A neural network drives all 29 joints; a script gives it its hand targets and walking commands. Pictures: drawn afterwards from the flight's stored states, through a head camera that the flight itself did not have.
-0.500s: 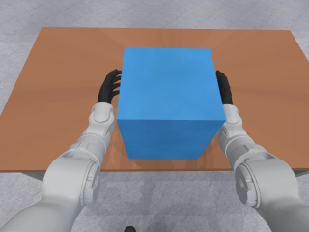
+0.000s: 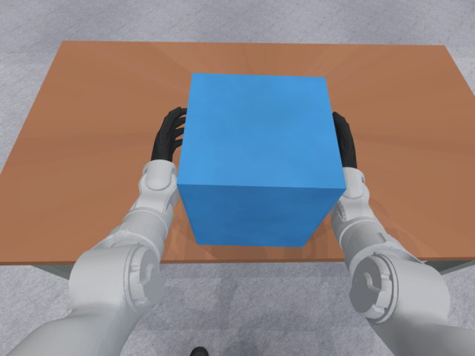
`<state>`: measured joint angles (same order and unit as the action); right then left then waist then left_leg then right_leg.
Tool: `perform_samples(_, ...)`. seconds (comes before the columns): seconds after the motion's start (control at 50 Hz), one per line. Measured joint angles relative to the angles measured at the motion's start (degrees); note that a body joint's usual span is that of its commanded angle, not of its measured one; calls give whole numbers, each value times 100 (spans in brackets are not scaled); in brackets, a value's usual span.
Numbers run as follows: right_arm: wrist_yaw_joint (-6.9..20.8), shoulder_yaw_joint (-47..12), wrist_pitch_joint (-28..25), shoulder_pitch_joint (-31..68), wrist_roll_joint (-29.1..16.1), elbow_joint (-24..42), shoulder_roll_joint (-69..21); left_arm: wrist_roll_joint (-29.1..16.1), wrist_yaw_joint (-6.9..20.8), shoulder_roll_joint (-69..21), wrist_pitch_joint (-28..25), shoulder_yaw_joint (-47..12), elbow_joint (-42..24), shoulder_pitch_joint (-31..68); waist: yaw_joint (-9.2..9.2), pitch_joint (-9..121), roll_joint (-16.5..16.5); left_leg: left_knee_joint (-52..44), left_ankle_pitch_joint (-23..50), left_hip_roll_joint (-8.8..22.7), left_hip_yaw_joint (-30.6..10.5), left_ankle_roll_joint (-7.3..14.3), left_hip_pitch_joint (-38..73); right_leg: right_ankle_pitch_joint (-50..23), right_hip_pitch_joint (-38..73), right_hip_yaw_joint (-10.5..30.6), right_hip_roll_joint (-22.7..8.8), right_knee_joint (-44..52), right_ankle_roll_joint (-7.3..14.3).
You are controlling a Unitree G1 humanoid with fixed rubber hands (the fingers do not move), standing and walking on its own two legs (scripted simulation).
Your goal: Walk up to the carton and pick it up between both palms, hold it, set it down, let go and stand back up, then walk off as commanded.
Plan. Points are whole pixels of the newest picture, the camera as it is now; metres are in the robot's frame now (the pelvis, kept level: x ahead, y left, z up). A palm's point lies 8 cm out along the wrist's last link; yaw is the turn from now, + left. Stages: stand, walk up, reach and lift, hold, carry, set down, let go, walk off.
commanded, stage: reach and lift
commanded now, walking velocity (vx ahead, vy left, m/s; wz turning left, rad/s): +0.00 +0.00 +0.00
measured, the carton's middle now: (253, 170) +0.43 +0.00 +0.01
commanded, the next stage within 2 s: none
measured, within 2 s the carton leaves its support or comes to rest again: leaves its support in 1.70 s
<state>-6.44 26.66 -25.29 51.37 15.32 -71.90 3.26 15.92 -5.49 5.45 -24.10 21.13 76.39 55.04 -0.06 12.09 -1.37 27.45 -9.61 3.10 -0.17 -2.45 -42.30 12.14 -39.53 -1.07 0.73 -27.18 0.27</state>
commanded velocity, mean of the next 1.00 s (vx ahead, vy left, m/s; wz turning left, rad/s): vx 0.00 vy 0.00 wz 0.00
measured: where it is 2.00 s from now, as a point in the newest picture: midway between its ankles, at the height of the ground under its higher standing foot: outside the picture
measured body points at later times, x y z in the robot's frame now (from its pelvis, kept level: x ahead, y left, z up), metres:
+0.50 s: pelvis +0.00 +0.00 +0.00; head +0.11 +0.02 +0.44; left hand +0.46 +0.15 +0.04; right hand +0.45 -0.15 +0.04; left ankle +0.01 +0.14 -0.73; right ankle -0.02 -0.11 -0.73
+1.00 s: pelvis -0.01 +0.00 +0.00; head +0.10 +0.02 +0.44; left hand +0.44 +0.15 +0.05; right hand +0.43 -0.15 +0.05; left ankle +0.01 +0.14 -0.73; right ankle -0.02 -0.11 -0.73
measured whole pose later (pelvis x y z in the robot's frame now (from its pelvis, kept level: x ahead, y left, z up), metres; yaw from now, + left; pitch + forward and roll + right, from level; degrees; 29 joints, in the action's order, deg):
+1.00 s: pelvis -0.01 +0.00 +0.00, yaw +0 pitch +24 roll -1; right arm -8.3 27.3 -34.6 47.7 16.4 -70.9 1.6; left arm 13.5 -7.9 3.6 -32.0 21.3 76.8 52.8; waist -0.3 12.1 -1.4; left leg 27.4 -8.8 3.1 -0.2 -2.4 -42.3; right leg 11.4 -39.5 -1.1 0.7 -27.2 0.3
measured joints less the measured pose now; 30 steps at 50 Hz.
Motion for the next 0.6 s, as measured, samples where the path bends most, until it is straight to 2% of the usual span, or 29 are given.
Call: perform_samples(0.6, -31, 62, 10, -47, 106, 100, -62, -108, -135, -70, -48, 17, -36, -50, -13, -2, 0, 0, -1, 2, 0, 0, 0, 0, 0, -4, 0, 0, 0)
